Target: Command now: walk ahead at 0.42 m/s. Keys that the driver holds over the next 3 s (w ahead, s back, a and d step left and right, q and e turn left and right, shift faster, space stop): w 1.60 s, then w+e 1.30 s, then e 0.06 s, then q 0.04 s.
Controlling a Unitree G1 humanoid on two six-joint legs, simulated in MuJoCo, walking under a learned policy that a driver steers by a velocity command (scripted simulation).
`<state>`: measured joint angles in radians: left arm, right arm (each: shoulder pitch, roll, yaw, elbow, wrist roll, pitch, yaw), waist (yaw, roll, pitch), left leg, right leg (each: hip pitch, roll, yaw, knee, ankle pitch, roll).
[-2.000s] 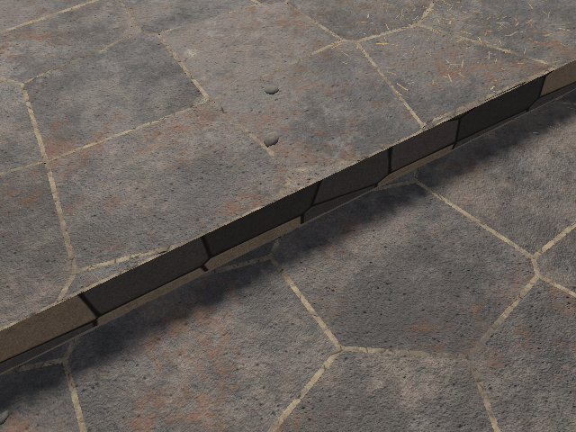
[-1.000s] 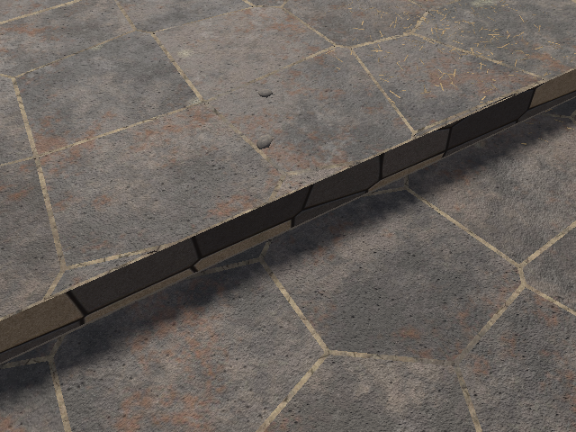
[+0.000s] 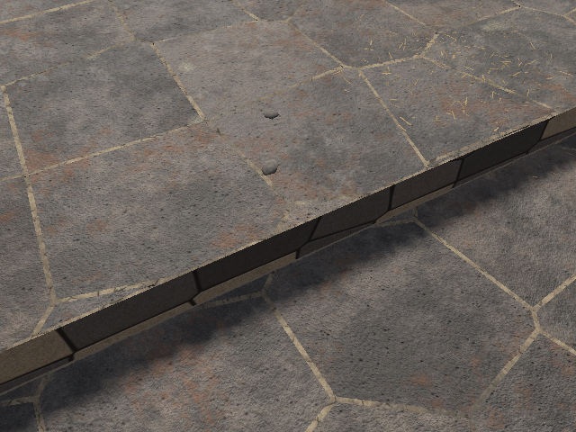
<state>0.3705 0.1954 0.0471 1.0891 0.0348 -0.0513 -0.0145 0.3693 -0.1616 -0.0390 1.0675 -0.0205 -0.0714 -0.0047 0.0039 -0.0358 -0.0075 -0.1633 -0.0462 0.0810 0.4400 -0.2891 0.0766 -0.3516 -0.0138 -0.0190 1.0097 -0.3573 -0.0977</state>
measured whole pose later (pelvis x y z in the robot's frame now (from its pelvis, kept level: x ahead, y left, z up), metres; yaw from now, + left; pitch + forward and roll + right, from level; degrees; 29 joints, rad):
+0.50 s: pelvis +0.28 -0.02 -0.01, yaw +1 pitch +0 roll -1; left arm 0.22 0.21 0.06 1.02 0.02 -0.08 -0.01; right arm 0.33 -0.18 -0.04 1.03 -0.03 -0.09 0.00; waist -0.01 0.02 0.06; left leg -0.36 0.02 0.00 1.22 -0.29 0.10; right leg -0.28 0.08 -0.14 0.45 -0.18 -0.13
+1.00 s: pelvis +0.56 +0.02 -0.01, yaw +0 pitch +0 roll +0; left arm 0.37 0.19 0.03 1.06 0.01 -0.09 0.00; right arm 0.15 -0.20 -0.06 0.96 -0.03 -0.09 0.01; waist 0.03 -0.02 0.06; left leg -0.33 -0.05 0.12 0.48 -0.16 0.10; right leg -0.27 0.01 -0.02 1.14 -0.36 -0.09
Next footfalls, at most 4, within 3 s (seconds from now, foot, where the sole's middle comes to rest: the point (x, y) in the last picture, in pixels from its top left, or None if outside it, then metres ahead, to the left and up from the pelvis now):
0.36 right None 0.36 -0.07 -0.78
0.90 left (252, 375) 0.67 0.09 -0.78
1.42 right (319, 301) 0.89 -0.08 -0.78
1.92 left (261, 187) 1.17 0.09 -0.63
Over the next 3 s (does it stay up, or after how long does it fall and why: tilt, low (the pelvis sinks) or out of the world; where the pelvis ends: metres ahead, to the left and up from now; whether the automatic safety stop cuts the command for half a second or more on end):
stays up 1.59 -0.18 0.12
